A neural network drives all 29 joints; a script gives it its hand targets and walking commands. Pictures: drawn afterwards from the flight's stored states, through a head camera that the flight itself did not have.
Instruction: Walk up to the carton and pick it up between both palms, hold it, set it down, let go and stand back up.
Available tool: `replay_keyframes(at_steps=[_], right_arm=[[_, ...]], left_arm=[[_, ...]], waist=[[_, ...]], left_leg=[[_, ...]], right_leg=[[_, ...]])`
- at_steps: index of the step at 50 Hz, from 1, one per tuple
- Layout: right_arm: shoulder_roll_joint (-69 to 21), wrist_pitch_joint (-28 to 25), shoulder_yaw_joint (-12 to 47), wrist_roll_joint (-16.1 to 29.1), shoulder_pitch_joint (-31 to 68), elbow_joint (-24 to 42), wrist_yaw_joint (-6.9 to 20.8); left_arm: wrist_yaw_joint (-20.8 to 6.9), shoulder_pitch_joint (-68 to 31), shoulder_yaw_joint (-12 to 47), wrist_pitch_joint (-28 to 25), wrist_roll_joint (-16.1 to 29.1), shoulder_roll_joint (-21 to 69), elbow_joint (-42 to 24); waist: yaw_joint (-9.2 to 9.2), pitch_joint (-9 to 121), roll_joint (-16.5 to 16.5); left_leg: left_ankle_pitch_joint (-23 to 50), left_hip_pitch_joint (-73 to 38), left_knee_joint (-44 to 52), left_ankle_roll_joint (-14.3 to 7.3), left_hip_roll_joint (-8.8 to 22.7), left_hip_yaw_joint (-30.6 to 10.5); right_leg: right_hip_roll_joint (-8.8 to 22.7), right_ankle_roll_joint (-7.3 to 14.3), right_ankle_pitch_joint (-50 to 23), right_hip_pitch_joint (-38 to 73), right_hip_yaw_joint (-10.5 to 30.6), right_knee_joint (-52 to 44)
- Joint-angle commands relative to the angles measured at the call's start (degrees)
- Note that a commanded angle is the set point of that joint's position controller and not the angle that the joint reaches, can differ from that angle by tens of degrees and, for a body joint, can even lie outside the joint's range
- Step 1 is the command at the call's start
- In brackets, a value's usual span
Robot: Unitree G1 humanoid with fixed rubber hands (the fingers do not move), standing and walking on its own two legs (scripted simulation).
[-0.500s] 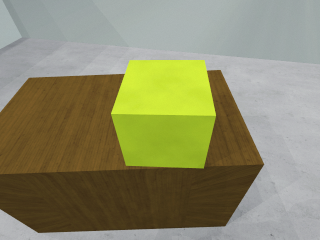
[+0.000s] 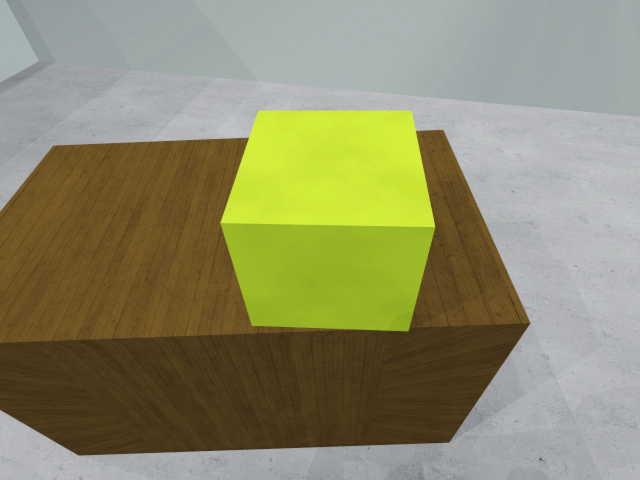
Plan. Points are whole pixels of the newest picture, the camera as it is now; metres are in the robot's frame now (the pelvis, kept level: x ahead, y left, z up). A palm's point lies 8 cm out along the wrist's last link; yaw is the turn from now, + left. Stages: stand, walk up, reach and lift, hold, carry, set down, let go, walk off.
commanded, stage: stand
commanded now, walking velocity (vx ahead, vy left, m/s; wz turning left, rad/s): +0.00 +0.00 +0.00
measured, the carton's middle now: (331, 218) +0.51 +0.01 +0.01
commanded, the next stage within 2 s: none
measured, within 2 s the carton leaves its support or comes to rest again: neither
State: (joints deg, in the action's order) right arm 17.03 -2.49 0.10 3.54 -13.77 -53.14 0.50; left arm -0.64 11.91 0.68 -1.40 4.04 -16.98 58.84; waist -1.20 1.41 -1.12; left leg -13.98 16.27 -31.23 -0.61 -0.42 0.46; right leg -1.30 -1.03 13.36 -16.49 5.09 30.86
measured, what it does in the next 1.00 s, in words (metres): stands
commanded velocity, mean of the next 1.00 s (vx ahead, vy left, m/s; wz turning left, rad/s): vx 0.00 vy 0.00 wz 0.00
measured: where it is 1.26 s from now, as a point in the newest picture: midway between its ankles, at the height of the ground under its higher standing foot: outside the picture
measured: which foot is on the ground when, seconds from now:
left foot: down 0.00-1.00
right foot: down 0.00-1.00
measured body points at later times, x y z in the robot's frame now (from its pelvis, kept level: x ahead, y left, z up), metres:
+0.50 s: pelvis +0.00 +0.00 +0.00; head -0.01 -0.01 +0.45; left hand +0.08 +0.28 -0.13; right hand +0.08 -0.27 -0.13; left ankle +0.03 +0.11 -0.73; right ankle +0.04 -0.13 -0.73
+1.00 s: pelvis +0.00 +0.00 +0.00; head +0.00 -0.01 +0.45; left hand +0.08 +0.28 -0.13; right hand +0.08 -0.27 -0.13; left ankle +0.03 +0.11 -0.73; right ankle +0.04 -0.13 -0.73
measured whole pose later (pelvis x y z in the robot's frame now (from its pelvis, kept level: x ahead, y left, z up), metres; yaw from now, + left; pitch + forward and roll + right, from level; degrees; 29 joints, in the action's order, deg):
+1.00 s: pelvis +0.00 +0.00 +0.00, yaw +0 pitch -1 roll +0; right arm 17.0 -2.4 0.1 3.5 -13.0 -53.6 0.5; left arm -0.6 10.0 0.7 -1.2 4.0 -17.0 60.6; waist -1.2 0.1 -1.1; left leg -14.0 16.3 -31.2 -0.6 -0.4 0.5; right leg -1.3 -1.0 13.2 -16.4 5.1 30.7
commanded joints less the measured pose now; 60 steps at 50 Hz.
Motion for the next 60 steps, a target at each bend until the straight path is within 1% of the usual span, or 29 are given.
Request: replay_keyframes(at_steps=[1,2,3,4,5,6,7,13,14,16,17,19,21,22,27,28,33,34,37,39,43,46,47,50,51,53,57,58,60], right_arm=[[14.16,-1.10,-3.26,-5.13,5.58,0.08,-0.61],[14.79,-0.67,-3.15,-5.19,5.15,-0.48,-1.01],[16.94,-0.59,-3.32,-5.24,3.49,-0.80,-0.84],[15.45,-0.53,-3.08,-5.84,6.19,-0.98,-1.04],[15.70,-0.91,-3.50,-5.94,6.08,-0.95,-0.90],[14.11,-1.00,-2.94,-5.49,3.25,-0.70,-1.13],[15.52,-0.67,-3.42,-5.55,4.83,-1.13,-1.06],[13.63,-1.06,-3.29,-5.28,5.17,-1.15,-0.65],[13.75,-0.87,-2.43,-5.36,5.54,-0.99,-0.59],[15.17,-0.56,-3.11,-4.93,5.48,-0.61,-0.92],[15.51,-0.86,-3.12,-5.01,3.96,-1.36,-1.16],[14.72,-1.05,-2.82,-5.42,5.35,-1.16,-1.25],[15.66,-1.16,-3.05,-4.25,2.80,-1.47,-0.98],[14.24,-1.42,-2.51,-5.33,3.49,-1.24,-0.78],[16.40,-0.53,-3.52,-5.77,4.45,-1.07,-0.79],[15.28,-0.50,-3.53,-4.74,3.16,-1.50,-0.95],[14.21,-0.31,-2.76,-4.82,5.09,-0.78,-1.12],[15.24,-0.73,-2.90,-5.02,2.39,-1.53,-1.02],[13.90,-0.35,-2.57,-4.84,4.04,-2.09,-1.20],[13.57,-0.40,-2.23,-5.75,5.54,-0.65,-0.84],[16.26,-1.11,-3.26,-5.87,4.16,-1.04,-0.88],[14.36,-0.49,-2.57,-5.37,5.09,-1.56,-0.76],[15.48,-0.39,-2.98,-4.90,5.97,-1.14,-0.97],[15.03,-1.31,-3.31,-5.14,6.65,-0.33,-0.89],[14.90,-0.93,-3.42,-5.25,3.95,-1.68,-0.83],[12.47,-0.63,-2.61,-5.40,4.19,-1.62,-1.04],[16.56,-0.78,-3.61,-5.74,6.96,-1.51,-0.91],[15.41,-0.67,-3.41,-4.99,5.11,-1.22,-1.07],[15.14,-0.57,-3.34,-4.88,2.87,-1.81,-1.33]], left_arm=[[1.01,-2.86,-3.17,-1.77,-5.60,-13.12,-1.60],[1.03,-1.58,-3.66,-1.68,-5.29,-14.35,-1.65],[1.23,-1.88,-4.17,-1.40,-5.45,-15.40,-1.44],[1.02,-5.99,-4.21,-0.89,-5.78,-14.95,-2.24],[0.90,-3.07,-4.49,-1.18,-5.38,-15.30,-2.51],[0.81,-3.78,-4.16,-1.41,-5.61,-15.06,-1.67],[1.09,-3.38,-4.67,-1.20,-6.16,-16.78,-1.82],[1.22,-5.51,-3.29,-1.77,-5.61,-13.23,-2.00],[1.30,-4.31,-4.57,-1.61,-5.04,-15.70,-1.64],[1.25,-5.17,-3.43,-0.78,-6.01,-13.96,-1.64],[0.93,-3.94,-3.16,-0.79,-5.04,-12.90,-1.25],[1.25,-4.73,-3.74,-1.30,-5.77,-14.12,-0.90],[1.04,-4.25,-3.09,-1.26,-5.53,-14.11,-0.80],[0.71,-4.37,-3.96,-1.37,-5.14,-14.63,-1.22],[1.26,-5.85,-3.87,-1.33,-5.53,-14.58,-1.32],[0.92,-4.95,-3.42,-1.13,-5.26,-13.82,-0.88],[0.87,-5.08,-4.08,-1.28,-5.34,-14.96,-1.27],[1.00,-6.93,-3.28,-1.48,-5.53,-13.76,-1.76],[0.40,-6.31,-3.71,-1.49,-5.70,-13.89,-1.62],[0.71,-4.35,-3.38,-1.44,-5.85,-14.27,-0.40],[0.50,-5.14,-3.92,-1.13,-5.29,-16.24,-1.21],[0.71,-3.74,-3.82,-1.80,-5.27,-15.80,-0.09],[1.02,-4.26,-3.45,-1.33,-5.67,-15.97,0.41],[0.71,-4.86,-3.56,-1.21,-5.26,-13.98,-0.48],[0.47,-5.06,-4.14,-1.46,-5.52,-14.59,0.07],[0.64,-6.96,-3.85,-1.42,-5.43,-15.62,-0.77],[0.71,-6.31,-4.27,-1.64,-5.61,-15.98,-0.98],[0.85,-5.21,-4.01,-1.62,-5.08,-16.84,-0.93],[0.67,-5.11,-4.56,-1.37,-5.33,-16.09,0.17]], waist=[[0.99,0.37,3.54],[2.09,0.37,2.08],[0.81,-2.14,0.47],[1.64,-0.75,3.97],[1.71,-2.42,-2.24],[0.18,-2.48,3.04],[1.19,-2.84,0.37],[0.59,-1.32,4.27],[1.95,0.64,2.16],[1.05,0.82,3.13],[0.82,-0.66,-0.56],[1.68,-0.36,3.96],[-0.07,-3.40,2.81],[0.86,-3.34,-0.32],[1.21,-3.29,2.10],[-0.01,-0.38,4.94],[1.87,-0.74,-0.61],[-0.32,-1.80,4.19],[0.88,-2.50,3.81],[0.99,-3.92,-2.25],[1.56,-2.46,4.14],[1.23,-0.48,-0.90],[0.91,-1.71,4.33],[1.67,-1.35,3.63],[0.74,-1.52,0.40],[0.44,-2.83,4.37],[1.90,0.01,-0.47],[1.67,-0.99,3.58],[0.44,0.75,3.04]], left_leg=[[0.21,-5.78,12.52,-2.75,7.72,-9.59],[-2.65,-6.04,11.87,-2.85,7.52,-8.40],[-6.21,-2.71,13.44,-2.66,7.22,-9.57],[-6.04,-2.09,13.79,-2.95,7.53,-9.77],[-5.88,-1.36,13.88,-2.38,6.58,-8.23],[-1.70,-2.89,12.72,-2.33,7.69,-8.29],[-0.96,-3.95,11.91,-2.01,6.80,-7.35],[-0.96,-4.33,12.02,-2.77,7.40,-9.63],[-1.50,-3.68,11.07,-3.11,7.21,-8.65],[-2.04,-4.78,12.23,-2.79,8.08,-9.70],[-2.31,-4.11,12.25,-3.30,7.92,-9.75],[-1.78,-4.99,13.26,-3.07,7.43,-8.93],[-1.91,-4.27,12.14,-2.65,7.15,-8.65],[-3.28,-2.37,12.39,-2.32,7.66,-8.87],[-4.06,-3.40,12.56,-2.72,7.72,-8.59],[-1.88,-5.55,11.75,-2.77,7.29,-9.09],[0.70,-3.81,11.85,-2.65,7.94,-8.68],[-3.33,-3.79,13.05,-2.39,7.80,-9.25],[-5.47,-2.79,12.46,-2.84,7.95,-9.27],[-8.02,-2.34,13.37,-3.18,8.03,-8.91],[-7.91,-1.60,12.78,-2.32,7.36,-8.68],[-3.93,-3.03,13.19,-2.65,8.32,-9.04],[-2.04,-3.74,12.98,-2.69,7.14,-8.52],[-5.09,-1.92,13.02,-3.03,7.72,-10.03],[-4.87,-4.00,12.96,-2.26,6.60,-8.48],[-4.19,-3.32,12.58,-2.99,6.62,-8.06],[-4.33,-3.27,14.67,-2.84,8.07,-9.72],[-4.60,-3.02,14.34,-2.89,8.01,-9.20],[-1.36,-4.83,12.27,-2.21,7.08,-7.81]], right_leg=[[5.95,3.91,-2.81,3.16,4.03,-8.85],[5.28,3.59,-2.91,2.29,5.61,-9.03],[4.94,4.29,-0.68,2.21,5.25,-9.44],[4.88,4.33,-2.72,3.28,4.91,-8.07],[5.48,3.77,-2.22,2.99,5.71,-8.71],[5.27,4.26,-3.68,2.62,5.18,-9.57],[5.52,3.95,-3.45,0.82,5.85,-9.60],[5.93,3.78,-0.60,1.92,5.49,-9.04],[5.98,3.30,-1.29,2.47,6.05,-9.77],[5.75,3.80,-1.36,2.90,5.33,-8.04],[5.16,3.49,-1.76,2.50,5.45,-9.05],[5.22,3.54,-2.34,3.61,5.53,-9.43],[5.90,3.61,-1.38,0.05,6.62,-9.67],[5.91,3.93,-0.67,1.98,6.91,-10.23],[5.80,3.48,0.30,0.71,5.64,-10.83],[5.49,3.13,1.75,1.74,5.86,-10.70],[5.44,3.60,-2.59,2.60,5.70,-9.39],[5.06,4.36,-1.74,1.87,5.10,-9.16],[5.55,3.83,1.58,0.67,6.08,-9.35],[5.91,4.31,3.87,-0.37,6.79,-9.58],[5.64,3.43,1.15,2.27,6.02,-10.00],[5.65,3.60,-1.79,4.15,5.65,-8.75],[5.63,3.26,-2.60,3.45,5.41,-10.27],[5.27,3.42,-2.15,3.48,4.40,-9.27],[5.50,3.40,0.34,2.20,5.81,-9.97],[6.30,3.68,3.22,0.95,6.93,-9.36],[4.73,3.44,-2.05,4.56,4.42,-8.35],[5.10,3.14,-1.48,4.46,5.42,-9.14],[5.30,3.20,-1.98,3.44,5.82,-9.44]])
